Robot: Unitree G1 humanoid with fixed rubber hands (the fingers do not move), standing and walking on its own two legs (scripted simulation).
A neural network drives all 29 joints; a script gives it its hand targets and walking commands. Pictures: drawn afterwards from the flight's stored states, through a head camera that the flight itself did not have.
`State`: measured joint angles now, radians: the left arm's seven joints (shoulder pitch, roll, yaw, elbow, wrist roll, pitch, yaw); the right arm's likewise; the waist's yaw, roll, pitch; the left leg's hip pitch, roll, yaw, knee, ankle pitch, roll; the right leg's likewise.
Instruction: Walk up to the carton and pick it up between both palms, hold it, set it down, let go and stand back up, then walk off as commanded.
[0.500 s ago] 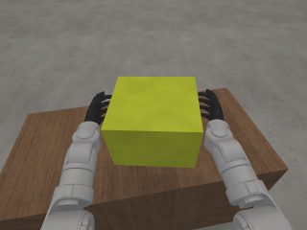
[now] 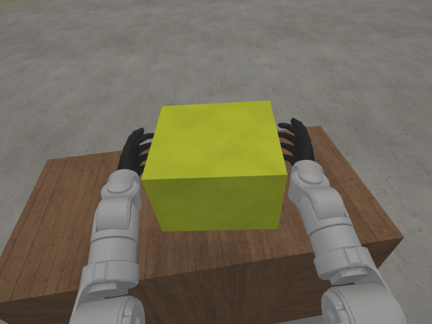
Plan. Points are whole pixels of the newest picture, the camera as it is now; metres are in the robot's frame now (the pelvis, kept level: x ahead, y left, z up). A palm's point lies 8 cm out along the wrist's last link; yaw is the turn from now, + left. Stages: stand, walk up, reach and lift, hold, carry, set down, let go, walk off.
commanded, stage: reach and lift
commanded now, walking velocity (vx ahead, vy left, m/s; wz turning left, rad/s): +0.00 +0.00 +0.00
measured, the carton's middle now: (217, 164) +0.39 -0.02 +0.11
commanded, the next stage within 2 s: hold in 0.78 s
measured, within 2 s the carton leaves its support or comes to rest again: neither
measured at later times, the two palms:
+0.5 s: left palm (123, 164) +0.37 +0.16 +0.15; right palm (293, 152) +0.37 -0.16 +0.15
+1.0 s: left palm (118, 161) +0.37 +0.16 +0.17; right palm (293, 146) +0.37 -0.16 +0.16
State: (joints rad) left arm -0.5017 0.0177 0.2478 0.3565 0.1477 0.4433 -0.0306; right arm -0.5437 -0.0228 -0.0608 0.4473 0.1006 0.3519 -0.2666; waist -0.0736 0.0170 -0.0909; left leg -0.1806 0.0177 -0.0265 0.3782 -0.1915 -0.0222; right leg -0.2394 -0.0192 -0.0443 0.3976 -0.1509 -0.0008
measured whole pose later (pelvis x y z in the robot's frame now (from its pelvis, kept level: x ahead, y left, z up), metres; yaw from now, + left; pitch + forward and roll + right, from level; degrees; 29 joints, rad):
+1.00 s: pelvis +0.01 +0.00 +0.00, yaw +0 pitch +0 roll +0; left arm -0.50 0.02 0.27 0.17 0.16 0.59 -0.02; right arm -0.60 -0.04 -0.01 0.41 0.10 0.40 -0.26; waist -0.07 0.00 -0.09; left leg -0.18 0.02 -0.03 0.37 -0.19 -0.03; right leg -0.24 -0.02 -0.04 0.38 -0.15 0.00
